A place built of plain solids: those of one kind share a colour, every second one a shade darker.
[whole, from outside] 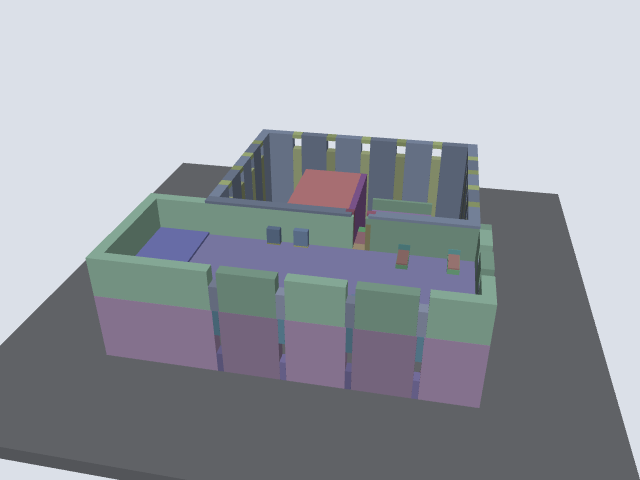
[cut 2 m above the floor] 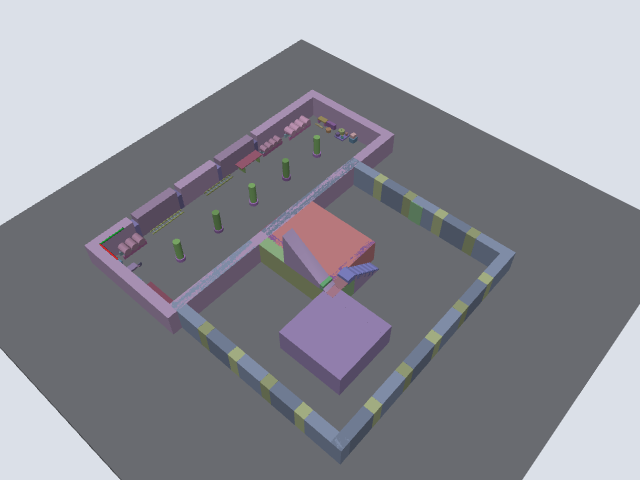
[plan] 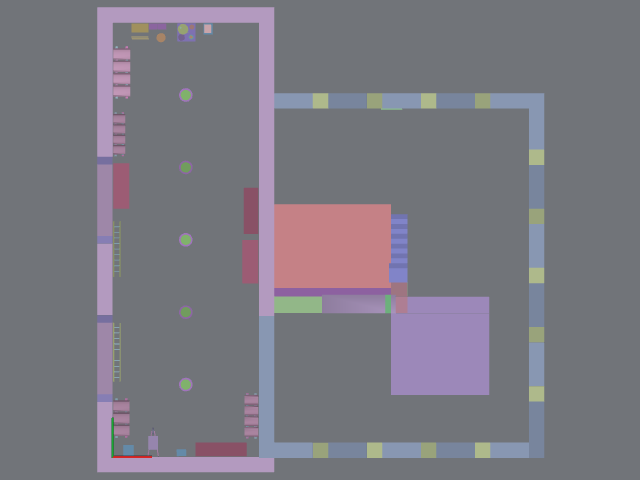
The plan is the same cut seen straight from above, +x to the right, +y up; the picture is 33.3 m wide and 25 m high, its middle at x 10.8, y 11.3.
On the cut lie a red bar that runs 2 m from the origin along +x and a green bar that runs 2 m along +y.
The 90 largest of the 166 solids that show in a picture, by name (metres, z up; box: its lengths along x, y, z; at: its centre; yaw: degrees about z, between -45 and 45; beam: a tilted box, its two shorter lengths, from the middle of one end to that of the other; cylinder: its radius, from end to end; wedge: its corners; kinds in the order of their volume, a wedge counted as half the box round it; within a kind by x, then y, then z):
{
 "wall_vestibule_1": {"box": [0.8, 7.39, 8.08], "at": [8.02, 3.65, 3.74]},
 "wall_vestibule_2": {"box": [0.8, 10.45, 8.08], "at": [8.02, 13.73, 3.74]},
 "wall_vestibule_3": {"box": [2.81, 0.8, 8.08], "at": [9.02, 0.35, 3.74]},
 "wall_vestibule_4": {"box": [2.81, 0.8, 8.08], "at": [9.02, 18.55, 3.74]},
 "wall_vestibule_5": {"box": [2.01, 0.8, 8.08], "at": [12.23, 0.35, 3.74]},
 "wall_vestibule_6": {"box": [2.01, 0.8, 8.08], "at": [12.23, 18.55, 3.74]},
 "wall_vestibule_7": {"box": [2.01, 0.8, 8.08], "at": [15.05, 0.35, 3.74]},
 "wall_vestibule_8": {"box": [2.01, 0.8, 8.08], "at": [15.05, 18.55, 3.74]},
 "wall_vestibule_9": {"box": [2.01, 0.8, 8.08], "at": [17.86, 0.35, 3.74]},
 "wall_vestibule_10": {"box": [2.01, 0.8, 8.08], "at": [17.86, 18.55, 3.74]},
 "wall_vestibule_11": {"box": [2.81, 0.8, 8.08], "at": [21.07, 0.35, 3.74]},
 "wall_vestibule_12": {"box": [2.81, 0.8, 8.08], "at": [21.07, 18.55, 3.74]},
 "wall_vestibule_13": {"box": [0.8, 2.94, 8.08], "at": [22.08, 1.42, 3.74]},
 "wall_vestibule_14": {"box": [0.8, 2.28, 8.08], "at": [22.08, 4.83, 3.74]},
 "wall_vestibule_15": {"box": [0.8, 2.28, 8.08], "at": [22.08, 7.91, 3.74]},
 "wall_vestibule_16": {"box": [0.8, 2.28, 8.08], "at": [22.08, 10.99, 3.74]},
 "wall_vestibule_17": {"box": [0.8, 2.28, 8.08], "at": [22.08, 14.07, 3.74]},
 "wall_vestibule_18": {"box": [0.8, 2.94, 8.08], "at": [22.08, 17.48, 3.74]},
 "wall_undercroft_1": {"box": [0.8, 3.66, 5.07], "at": [-0.4, 1.03, 2.23]},
 "wall_undercroft_2": {"box": [0.8, 3.72, 5.07], "at": [-0.4, 5.12, 2.23]},
 "wall_undercroft_3": {"box": [0.8, 3.72, 5.07], "at": [-0.4, 9.25, 2.23]},
 "wall_undercroft_4": {"box": [0.8, 3.72, 5.07], "at": [-0.4, 13.37, 2.23]},
 "wall_undercroft_5": {"box": [0.8, 7.79, 5.07], "at": [-0.4, 19.53, 2.23]},
 "wall_undercroft_6": {"box": [9.22, 0.8, 5.07], "at": [3.81, -0.4, 2.23]},
 "wall_undercroft_7": {"box": [9.22, 0.8, 5.07], "at": [3.81, 23.02, 2.23]},
 "wall_undercroft_8": {"box": [0.8, 24.22, 5.07], "at": [8.02, 11.31, 2.23]},
 "wall_core_1": {"box": [6.07, 4.81, 7.83], "at": [11.46, 10.76, 3.87]},
 "wall_dorter_1": {"box": [0.8, 3.59, 2.8], "at": [-0.4, 0.99, 6.18]},
 "wall_dorter_2": {"box": [0.8, 3.57, 2.8], "at": [-0.4, 5.12, 6.18]},
 "wall_dorter_3": {"box": [0.8, 3.57, 2.8], "at": [-0.4, 9.25, 6.18]},
 "wall_dorter_4": {"box": [0.8, 3.57, 2.8], "at": [-0.4, 13.37, 6.18]},
 "wall_dorter_5": {"box": [0.8, 7.71, 2.8], "at": [-0.4, 19.56, 6.18]},
 "wall_dorter_6": {"box": [2.85, 0.8, 2.8], "at": [0.63, -0.4, 6.18]},
 "wall_dorter_7": {"box": [2.11, 0.8, 2.8], "at": [3.81, -0.4, 6.18]},
 "wall_dorter_8": {"box": [9.22, 0.8, 2.8], "at": [3.81, 23.02, 6.18]},
 "wall_dorter_9": {"box": [2.85, 0.8, 2.8], "at": [6.99, -0.4, 6.18]},
 "wall_dorter_10": {"box": [0.8, 8.29, 2.8], "at": [8.02, 3.35, 6.18]},
 "wall_dorter_11": {"box": [0.8, 15.07, 2.8], "at": [8.02, 15.89, 6.18]},
 "floor_dorter_1": {"box": [7.62, 22.62, 0.4], "at": [3.81, 11.31, 4.88]},
 "floor_podium_1": {"box": [5.13, 4.27, 2.56], "at": [17.06, 5.36, 0.98]},
 "floor_podium_2": {"box": [4.27, 0.86, 2.56], "at": [17.49, 7.92, 0.98]},
 "wall_vestibule_under_light_1": {"box": [0.8, 0.8, 6.73], "at": [10.83, 0.35, 3.06]},
 "wall_vestibule_under_light_2": {"box": [0.8, 0.8, 6.73], "at": [10.83, 18.55, 3.06]},
 "wall_vestibule_under_light_3": {"box": [0.8, 0.8, 6.73], "at": [13.64, 0.35, 3.06]},
 "wall_vestibule_under_light_4": {"box": [0.8, 0.8, 6.73], "at": [13.64, 18.55, 3.06]},
 "wall_vestibule_under_light_5": {"box": [0.8, 0.8, 6.73], "at": [16.46, 0.35, 3.06]},
 "wall_vestibule_under_light_6": {"box": [0.8, 0.8, 6.73], "at": [16.46, 18.55, 3.06]},
 "wall_vestibule_under_light_7": {"box": [0.8, 0.8, 6.73], "at": [19.27, 0.35, 3.06]},
 "wall_vestibule_under_light_8": {"box": [0.8, 0.8, 6.73], "at": [19.27, 18.55, 3.06]},
 "wall_vestibule_under_light_9": {"box": [0.8, 0.8, 6.73], "at": [22.08, 3.29, 3.06]},
 "wall_vestibule_under_light_10": {"box": [0.8, 0.8, 6.73], "at": [22.08, 6.37, 3.06]},
 "wall_vestibule_under_light_11": {"box": [0.8, 0.8, 6.73], "at": [22.08, 9.45, 3.06]},
 "wall_vestibule_under_light_12": {"box": [0.8, 0.8, 6.73], "at": [22.08, 12.53, 3.06]},
 "wall_vestibule_under_light_13": {"box": [0.8, 0.8, 6.73], "at": [22.08, 15.61, 3.06]},
 "wall_left_1": {"box": [6.07, 0.45, 5.82], "at": [11.46, 8.58, 4.87]},
 "wall_left_2": {"box": [0.45, 4.81, 8.08], "at": [14.27, 10.76, 3.74]},
 "mass_under_upper_1": {"box": [6.93, 0.86, 2.26], "at": [11.89, 7.92, 0.83]},
 "mass_under_head_1": {"box": [2.49, 0.96, 2.82], "at": [9.67, 7.97, 3.37]},
 "mass_under_head_2": {"box": [0.96, 1.47, 2.26], "at": [14.87, 9.09, 0.83]},
 "fill_under_steps_1": {"wedge": [[10.9, 7.49, 1.96], [10.9, 7.49, 4.86], [10.9, 8.45, 1.96], [10.9, 8.45, 4.86], [14.75, 7.49, 1.96], [14.75, 7.49, 2.02], [14.75, 8.45, 1.96], [14.75, 8.45, 2.02]]},
 "fill_under_steps_2": {"wedge": [[14.39, 9.81, -0.3], [14.39, 9.81, 2.04], [14.39, 12.9, -0.3], [14.39, 12.9, -0.24], [15.35, 9.81, -0.3], [15.35, 9.81, 2.04], [15.35, 12.9, -0.3], [15.35, 12.9, -0.24]]},
 "floor_dais_1": {"box": [7.62, 3.77, 0.18], "at": [3.81, 20.73, 5.17]},
 "pier_undercroft_1": {"cylinder": 0.27, "from": [3.81, 3.77, 0.28], "to": [3.81, 3.77, 3.02]},
 "pier_undercroft_2": {"cylinder": 0.27, "from": [3.81, 7.54, 0.26], "to": [3.81, 7.54, 3.02]},
 "pier_undercroft_3": {"cylinder": 0.27, "from": [3.81, 11.31, 0.3], "to": [3.81, 11.31, 3.02]},
 "pier_undercroft_4": {"cylinder": 0.27, "from": [3.81, 15.08, 0.3], "to": [3.81, 15.08, 3.02]},
 "pier_undercroft_5": {"cylinder": 0.27, "from": [3.81, 18.85, 0.3], "to": [3.81, 18.85, 3.02]},
 "wall_dorter_under_light_1": {"box": [0.8, 0.55, 1.75], "at": [-0.4, 3.06, 5.66]},
 "wall_dorter_under_light_2": {"box": [0.8, 0.55, 1.75], "at": [-0.4, 7.19, 5.66]},
 "wall_dorter_under_light_3": {"box": [0.8, 0.55, 1.75], "at": [-0.4, 11.31, 5.66]},
 "wall_dorter_under_light_4": {"box": [0.8, 0.55, 1.75], "at": [-0.4, 15.43, 5.66]},
 "wall_undercroft_over_light_1": {"box": [0.8, 0.4, 1.85], "at": [-0.4, 3.06, 3.85]},
 "wall_undercroft_over_light_2": {"box": [0.8, 0.4, 1.85], "at": [-0.4, 7.19, 3.85]},
 "wall_undercroft_over_light_3": {"box": [0.8, 0.4, 1.85], "at": [-0.4, 11.31, 3.85]},
 "wall_undercroft_over_light_4": {"box": [0.8, 0.4, 1.85], "at": [-0.4, 15.43, 3.85]},
 "wall_undercroft_under_light_1": {"box": [0.8, 0.4, 1.75], "at": [-0.4, 3.06, 0.57]},
 "wall_undercroft_under_light_2": {"box": [0.8, 0.4, 1.75], "at": [-0.4, 7.19, 0.57]},
 "wall_undercroft_under_light_3": {"box": [0.8, 0.4, 1.75], "at": [-0.4, 11.31, 0.57]},
 "wall_undercroft_under_light_4": {"box": [0.8, 0.4, 1.75], "at": [-0.4, 15.43, 0.57]},
 "parapet_podium_1": {"box": [0.3, 5.13, 1.01], "at": [19.47, 5.79, 2.76]},
 "aumbry_carcase_dorter_1": {"box": [0.46, 0.94, 1.12], "at": [7.35, 13.9, 5.73]},
 "aumbry_carcase_dorter_2": {"box": [0.44, 1.02, 1.18], "at": [7.36, 11.94, 5.76]},
 "bed_frame_dorter_1": {"box": [1.89, 0.79, 0.31], "at": [6.64, 4.78, 5.23]},
 "bed_frame_dorter_2": {"box": [1.88, 0.81, 0.36], "at": [6.65, 1.42, 5.26]},
 "wall_wallhead_1": {"box": [0.45, 0.6, 3.0], "at": [8.2, 8.65, 6.28]},
 "jamb_wall_head_1": {"box": [0.8, 0.35, 2.05], "at": [8.02, 7.32, 6.11]},
 "floor_head_the_stone_1": {"box": [1.77, 0.96, 0.3], "at": [9.31, 7.97, 4.93]},
 "threshold_wall_head_1": {"box": [0.8, 1.56, 0.3], "at": [8.02, 7.92, 4.93]},
 "floor_turn_1": {"box": [1.24, 0.86, 0.3], "at": [14.73, 7.92, 2.11]},
 "wall_vestibule_over_light_1": {"box": [0.8, 0.8, 0.35], "at": [16.46, 0.35, 7.61]}
}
